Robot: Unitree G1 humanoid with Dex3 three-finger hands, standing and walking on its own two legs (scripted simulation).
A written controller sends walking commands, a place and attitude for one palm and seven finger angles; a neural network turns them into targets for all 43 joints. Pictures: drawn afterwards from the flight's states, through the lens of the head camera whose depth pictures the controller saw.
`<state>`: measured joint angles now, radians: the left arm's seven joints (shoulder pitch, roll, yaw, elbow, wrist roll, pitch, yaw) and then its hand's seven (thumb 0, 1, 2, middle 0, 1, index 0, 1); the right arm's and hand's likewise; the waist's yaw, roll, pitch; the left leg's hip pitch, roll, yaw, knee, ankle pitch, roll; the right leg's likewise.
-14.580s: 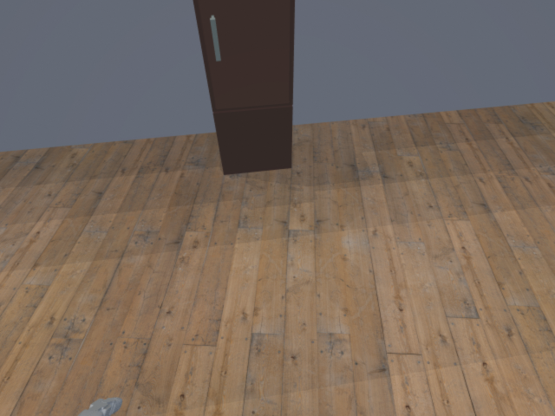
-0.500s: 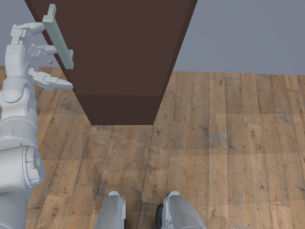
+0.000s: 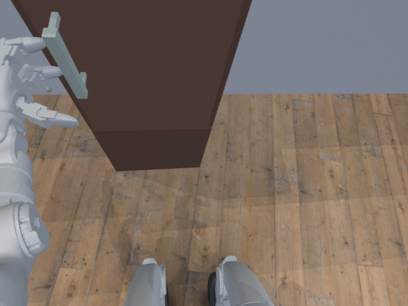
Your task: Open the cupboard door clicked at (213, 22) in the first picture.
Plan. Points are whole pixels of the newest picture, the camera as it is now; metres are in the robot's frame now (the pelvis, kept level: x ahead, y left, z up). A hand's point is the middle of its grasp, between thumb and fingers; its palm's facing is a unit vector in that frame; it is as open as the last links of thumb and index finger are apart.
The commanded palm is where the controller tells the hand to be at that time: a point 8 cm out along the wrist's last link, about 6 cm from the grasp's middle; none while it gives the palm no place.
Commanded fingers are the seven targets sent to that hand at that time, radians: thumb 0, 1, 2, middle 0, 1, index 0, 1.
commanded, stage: move the hooked fingers beside the handle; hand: left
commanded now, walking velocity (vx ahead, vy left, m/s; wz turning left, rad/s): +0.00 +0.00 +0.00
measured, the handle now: (69, 60) +0.55 +0.23 +0.06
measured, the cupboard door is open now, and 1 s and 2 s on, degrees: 0 0 0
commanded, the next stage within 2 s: slide the fingers in behind the handle in 1.46 s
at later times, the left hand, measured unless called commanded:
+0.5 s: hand (33, 91) +0.48 +0.28 +0.06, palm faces +0.06 -1.00 -0.03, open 14.0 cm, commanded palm +0.47 +0.32 +0.05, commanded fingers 0.00 -0.50 0.30 -0.30 -1.20 -0.30 -1.20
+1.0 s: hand (32, 85) +0.50 +0.29 +0.05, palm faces +0.05 -1.00 -0.02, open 14.0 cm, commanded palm +0.49 +0.32 +0.05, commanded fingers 0.00 -0.50 0.30 -0.30 -1.20 -0.30 -1.20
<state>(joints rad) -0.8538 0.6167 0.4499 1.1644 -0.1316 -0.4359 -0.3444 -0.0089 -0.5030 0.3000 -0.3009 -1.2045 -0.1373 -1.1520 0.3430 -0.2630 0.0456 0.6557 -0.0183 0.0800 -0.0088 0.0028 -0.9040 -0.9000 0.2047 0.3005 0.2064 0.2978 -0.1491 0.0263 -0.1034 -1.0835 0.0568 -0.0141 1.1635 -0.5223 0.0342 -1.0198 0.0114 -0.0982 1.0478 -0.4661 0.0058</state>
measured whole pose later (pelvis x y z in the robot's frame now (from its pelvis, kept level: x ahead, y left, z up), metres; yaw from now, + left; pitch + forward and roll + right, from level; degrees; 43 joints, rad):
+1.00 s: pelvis -0.02 +0.00 -0.01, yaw -2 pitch +28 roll -6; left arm -0.95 0.79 0.55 1.23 -0.10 -0.36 -0.47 -0.01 -0.50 0.30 -0.30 -1.20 -0.30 -1.20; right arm 0.35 -0.29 0.08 0.62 -0.01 0.06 -0.04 0.00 -0.90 -0.90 0.21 0.30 0.21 0.30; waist -0.19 0.03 -0.09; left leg -1.19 0.07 -0.01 1.23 -0.52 0.04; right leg -1.13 0.02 -0.09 1.10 -0.45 0.01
